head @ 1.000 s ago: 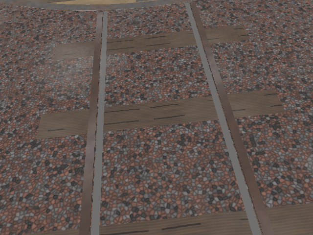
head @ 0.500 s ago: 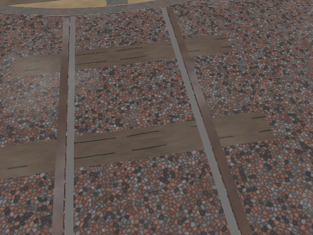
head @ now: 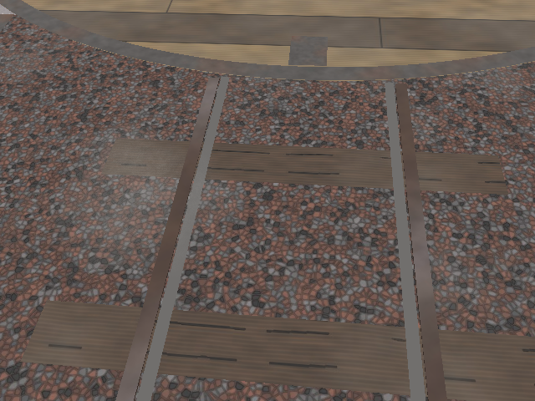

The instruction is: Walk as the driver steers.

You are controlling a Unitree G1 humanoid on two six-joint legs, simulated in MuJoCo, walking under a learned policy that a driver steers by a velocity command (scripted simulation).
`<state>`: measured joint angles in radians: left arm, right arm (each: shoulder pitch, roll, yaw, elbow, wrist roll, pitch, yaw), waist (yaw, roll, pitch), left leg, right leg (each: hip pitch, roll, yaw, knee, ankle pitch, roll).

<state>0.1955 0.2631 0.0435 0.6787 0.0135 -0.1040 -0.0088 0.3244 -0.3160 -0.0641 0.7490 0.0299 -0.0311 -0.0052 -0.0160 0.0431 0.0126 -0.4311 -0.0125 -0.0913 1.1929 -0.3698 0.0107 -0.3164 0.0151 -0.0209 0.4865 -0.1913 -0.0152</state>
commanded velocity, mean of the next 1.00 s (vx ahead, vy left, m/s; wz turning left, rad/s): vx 0.50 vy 0.00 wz -0.03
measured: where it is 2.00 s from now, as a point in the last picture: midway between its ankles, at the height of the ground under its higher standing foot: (292, 223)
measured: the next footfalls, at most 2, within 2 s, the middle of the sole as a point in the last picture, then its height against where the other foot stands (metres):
left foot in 0.38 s outside the picture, level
right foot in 0.92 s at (295, 335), level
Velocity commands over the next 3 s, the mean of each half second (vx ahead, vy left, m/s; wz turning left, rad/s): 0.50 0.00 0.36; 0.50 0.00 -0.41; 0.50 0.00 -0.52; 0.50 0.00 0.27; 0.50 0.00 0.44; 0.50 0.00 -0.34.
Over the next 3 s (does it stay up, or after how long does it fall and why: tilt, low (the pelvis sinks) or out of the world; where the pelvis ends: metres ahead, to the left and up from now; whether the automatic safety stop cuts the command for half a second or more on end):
stays up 1.60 -0.06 -0.01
